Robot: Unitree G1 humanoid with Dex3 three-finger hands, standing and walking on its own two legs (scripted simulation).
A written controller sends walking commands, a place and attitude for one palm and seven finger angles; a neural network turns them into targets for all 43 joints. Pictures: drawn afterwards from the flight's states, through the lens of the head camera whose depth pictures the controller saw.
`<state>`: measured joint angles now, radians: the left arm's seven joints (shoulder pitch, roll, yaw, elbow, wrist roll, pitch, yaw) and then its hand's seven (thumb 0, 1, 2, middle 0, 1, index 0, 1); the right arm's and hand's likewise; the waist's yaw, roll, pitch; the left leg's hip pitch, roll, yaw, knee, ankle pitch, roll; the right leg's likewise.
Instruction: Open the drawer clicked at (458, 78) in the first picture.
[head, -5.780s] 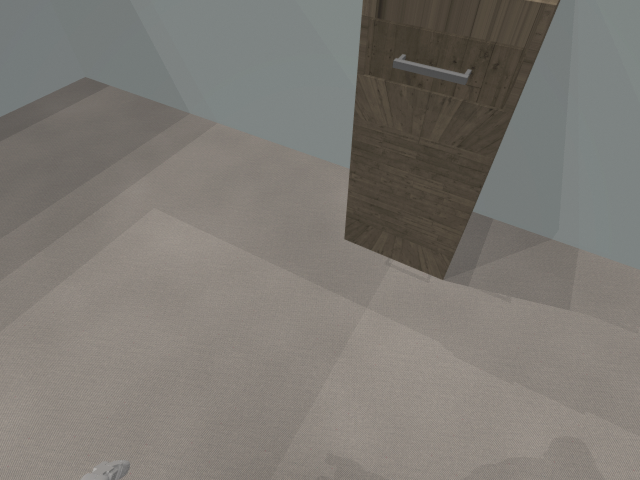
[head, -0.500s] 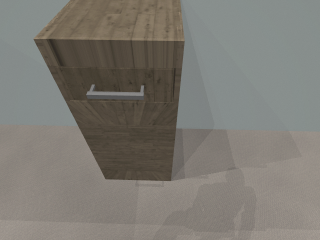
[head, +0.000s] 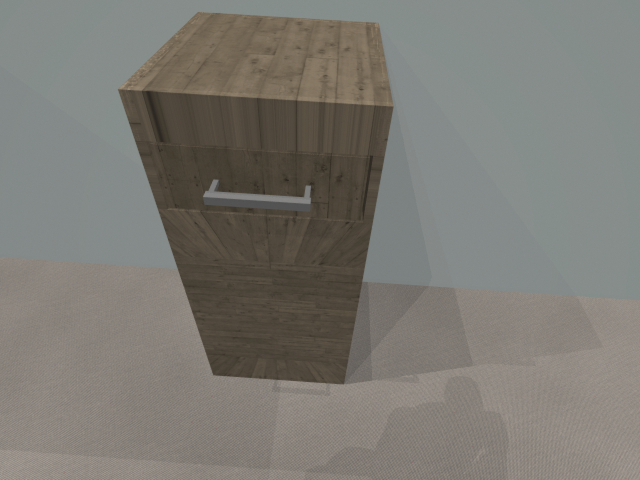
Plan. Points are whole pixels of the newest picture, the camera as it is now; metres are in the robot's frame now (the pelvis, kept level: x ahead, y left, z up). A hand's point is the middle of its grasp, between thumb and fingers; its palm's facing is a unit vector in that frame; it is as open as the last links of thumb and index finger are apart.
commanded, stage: shuffle to correct the standing spot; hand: left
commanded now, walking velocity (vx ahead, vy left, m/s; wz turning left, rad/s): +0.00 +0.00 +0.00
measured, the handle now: (259, 194) +0.58 +0.15 +0.04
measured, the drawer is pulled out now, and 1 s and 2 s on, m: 0.00 0.00 0.00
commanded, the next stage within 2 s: come to a stop and stand still in 0.72 s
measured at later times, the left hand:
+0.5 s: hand out of the picture -0.09 +0.14 -0.17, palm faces +0.11 -0.98 -0.15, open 7.4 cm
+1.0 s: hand out of the picture +0.12 +0.14 -0.17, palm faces +0.04 -0.97 -0.23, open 7.3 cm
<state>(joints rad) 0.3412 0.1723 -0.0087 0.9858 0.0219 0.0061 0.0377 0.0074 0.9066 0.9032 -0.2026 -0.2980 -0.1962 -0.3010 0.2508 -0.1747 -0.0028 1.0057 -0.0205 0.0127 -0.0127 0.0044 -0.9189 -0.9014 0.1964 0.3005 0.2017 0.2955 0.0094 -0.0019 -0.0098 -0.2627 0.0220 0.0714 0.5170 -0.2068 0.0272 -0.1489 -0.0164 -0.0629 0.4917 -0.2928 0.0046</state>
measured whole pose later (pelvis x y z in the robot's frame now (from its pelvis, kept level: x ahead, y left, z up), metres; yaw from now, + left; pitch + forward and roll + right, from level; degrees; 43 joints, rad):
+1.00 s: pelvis +0.08 -0.05 -0.01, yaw +0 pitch +0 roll -1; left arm 0.27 0.14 0.04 1.03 0.03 -0.03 0.03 0.02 0.93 0.90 -0.20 -0.30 -0.19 -0.30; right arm 0.37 -0.15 -0.04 1.13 -0.02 0.02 -0.02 0.01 -0.91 -0.90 0.20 0.30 0.20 0.30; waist -0.02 0.06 0.02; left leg -0.26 0.09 0.09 0.69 -0.46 -0.01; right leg -0.28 -0.06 -0.14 0.55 -0.25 0.00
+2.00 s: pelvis +0.06 -0.04 +0.00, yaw +0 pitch -1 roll +0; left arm 0.32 0.15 -0.01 1.05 0.02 0.00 0.02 0.01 0.91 0.90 -0.20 -0.30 -0.20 -0.30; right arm 0.38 -0.16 0.01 1.09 -0.02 0.01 0.00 0.01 -0.91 -0.90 0.20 0.30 0.20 0.30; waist -0.01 -0.01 0.01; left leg -0.23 0.03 0.12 0.47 -0.22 0.02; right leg -0.26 -0.07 -0.11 0.46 -0.17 0.01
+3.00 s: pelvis +0.10 -0.07 -0.03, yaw +1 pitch +9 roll +2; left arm 0.55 0.36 -0.07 -0.09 1.08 -0.10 0.41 0.01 0.46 0.72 -0.25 -0.58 -0.25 -0.58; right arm 0.03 -0.25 -0.04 0.48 -0.09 0.06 0.07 0.01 -0.91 -0.90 0.20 0.30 0.20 0.30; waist 0.14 -0.02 -0.11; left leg -0.52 0.05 0.10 0.78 -0.41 -0.02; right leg -0.59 -0.02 -0.02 0.84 -0.40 -0.04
